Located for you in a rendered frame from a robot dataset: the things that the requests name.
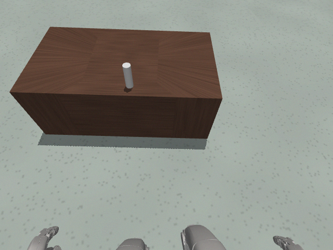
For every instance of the left robot hand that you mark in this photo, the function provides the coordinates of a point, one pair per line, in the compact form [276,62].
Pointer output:
[40,242]

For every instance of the can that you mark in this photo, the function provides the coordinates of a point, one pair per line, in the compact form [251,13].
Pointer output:
[128,75]

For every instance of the right robot hand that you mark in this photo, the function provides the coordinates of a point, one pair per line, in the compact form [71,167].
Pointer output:
[286,243]

